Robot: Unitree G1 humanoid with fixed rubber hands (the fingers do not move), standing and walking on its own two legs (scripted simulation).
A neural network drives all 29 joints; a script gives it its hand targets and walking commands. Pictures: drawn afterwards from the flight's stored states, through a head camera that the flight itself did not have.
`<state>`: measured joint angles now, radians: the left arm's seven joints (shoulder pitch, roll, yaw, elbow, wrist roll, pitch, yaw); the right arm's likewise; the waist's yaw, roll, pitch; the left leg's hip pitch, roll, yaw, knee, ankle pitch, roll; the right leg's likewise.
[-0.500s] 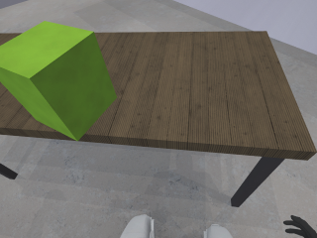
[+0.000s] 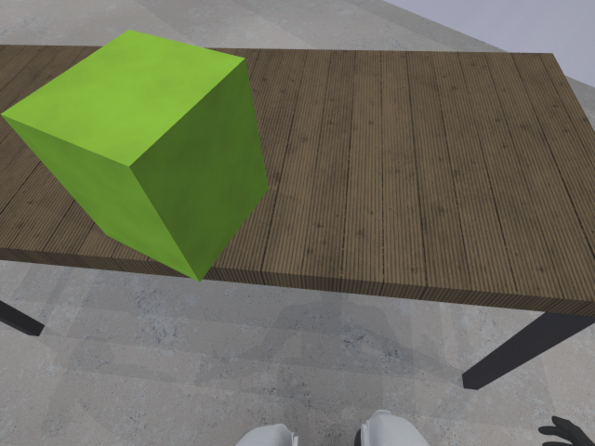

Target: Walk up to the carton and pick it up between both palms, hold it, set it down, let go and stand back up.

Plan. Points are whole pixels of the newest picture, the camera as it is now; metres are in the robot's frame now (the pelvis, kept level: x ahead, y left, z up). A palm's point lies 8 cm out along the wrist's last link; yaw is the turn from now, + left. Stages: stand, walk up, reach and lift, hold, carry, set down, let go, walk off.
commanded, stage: walk up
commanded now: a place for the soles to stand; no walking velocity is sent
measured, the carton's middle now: (165, 160) +0.48 +0.23 +0.10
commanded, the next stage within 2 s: none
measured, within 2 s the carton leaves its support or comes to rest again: neither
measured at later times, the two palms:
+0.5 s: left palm out of the picture +0.10 +0.53 -0.06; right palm out of the picture +0.09 -0.17 -0.08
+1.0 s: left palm out of the picture +0.07 +0.64 -0.10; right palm out of the picture +0.10 -0.06 -0.10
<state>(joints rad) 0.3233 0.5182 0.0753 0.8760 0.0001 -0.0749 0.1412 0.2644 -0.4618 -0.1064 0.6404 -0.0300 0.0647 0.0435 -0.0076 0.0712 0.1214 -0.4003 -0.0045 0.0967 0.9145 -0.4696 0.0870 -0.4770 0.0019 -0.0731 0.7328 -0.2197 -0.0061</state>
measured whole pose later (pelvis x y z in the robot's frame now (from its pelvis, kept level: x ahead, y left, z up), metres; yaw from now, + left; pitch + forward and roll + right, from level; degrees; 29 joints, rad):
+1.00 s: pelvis +0.00 +0.28 -0.03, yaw -3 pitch -6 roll -2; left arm 0.31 0.50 0.07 0.86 0.00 -0.04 0.13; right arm 0.23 -0.45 -0.11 0.65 -0.03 0.06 0.04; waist -0.02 0.05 0.18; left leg -0.38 0.03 0.01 1.03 -0.57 0.00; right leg -0.49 -0.05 0.12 0.98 -0.43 0.00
